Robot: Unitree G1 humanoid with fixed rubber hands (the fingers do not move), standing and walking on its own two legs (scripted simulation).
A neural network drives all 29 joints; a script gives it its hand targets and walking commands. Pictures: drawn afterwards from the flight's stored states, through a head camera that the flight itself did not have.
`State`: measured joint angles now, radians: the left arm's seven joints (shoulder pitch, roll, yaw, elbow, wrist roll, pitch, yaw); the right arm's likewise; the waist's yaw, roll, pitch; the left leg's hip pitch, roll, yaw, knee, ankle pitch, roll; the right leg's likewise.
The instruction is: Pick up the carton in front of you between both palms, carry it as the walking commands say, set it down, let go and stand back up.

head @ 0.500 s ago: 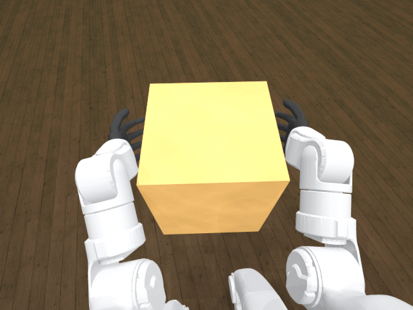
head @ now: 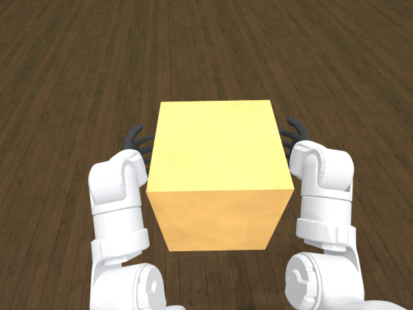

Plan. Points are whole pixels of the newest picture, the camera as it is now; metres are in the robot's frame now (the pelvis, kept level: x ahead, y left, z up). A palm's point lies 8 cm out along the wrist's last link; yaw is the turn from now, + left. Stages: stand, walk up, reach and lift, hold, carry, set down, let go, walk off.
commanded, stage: carry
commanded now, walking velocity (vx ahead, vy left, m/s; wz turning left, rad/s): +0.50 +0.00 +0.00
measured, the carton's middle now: (216, 180) +0.35 +0.00 +0.04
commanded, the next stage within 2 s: none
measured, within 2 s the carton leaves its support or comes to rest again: neither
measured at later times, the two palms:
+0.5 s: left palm (140, 94) +0.58 +0.19 +0.09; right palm (261, 92) +0.56 -0.11 +0.09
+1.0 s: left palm (174, 41) +0.88 +0.13 +0.07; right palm (264, 38) +0.89 -0.17 +0.06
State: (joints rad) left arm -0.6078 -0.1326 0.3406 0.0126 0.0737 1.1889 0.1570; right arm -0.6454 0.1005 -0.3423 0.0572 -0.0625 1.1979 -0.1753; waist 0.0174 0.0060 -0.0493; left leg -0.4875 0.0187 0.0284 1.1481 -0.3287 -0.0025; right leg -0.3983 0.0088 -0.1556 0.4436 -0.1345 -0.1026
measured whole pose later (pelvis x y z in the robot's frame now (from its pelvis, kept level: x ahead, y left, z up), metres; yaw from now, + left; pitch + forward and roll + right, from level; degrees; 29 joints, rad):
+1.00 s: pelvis +0.65 -0.02 -0.01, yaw +0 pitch +3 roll +0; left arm -0.01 -0.13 0.05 -0.42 0.04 1.19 0.14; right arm -0.02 0.13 -0.07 -0.43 -0.06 1.21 -0.14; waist 0.02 0.03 -0.10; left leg -0.33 0.08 0.05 1.16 -0.38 -0.01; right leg -0.43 -0.05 -0.24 0.50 -0.13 -0.09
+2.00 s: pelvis +1.24 -0.02 +0.00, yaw -1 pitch +3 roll +0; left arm -0.02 -0.13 0.05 -0.49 0.04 1.20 0.13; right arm -0.03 0.13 -0.07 -0.50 -0.06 1.22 -0.13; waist 0.01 0.05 -0.06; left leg -0.20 0.07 0.09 0.58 -0.52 -0.03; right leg -0.38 -0.03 -0.24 0.43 -0.11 -0.08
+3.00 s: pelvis +1.26 +0.00 +0.00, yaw +0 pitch +2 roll +0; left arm -0.22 -0.14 0.18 0.21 0.25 0.70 0.01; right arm -0.24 0.15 -0.20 0.22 -0.25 0.70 -0.03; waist 0.00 0.00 -0.07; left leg -0.17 0.04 0.14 0.51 -0.37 0.00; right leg -0.36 -0.08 -0.20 0.51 -0.18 -0.03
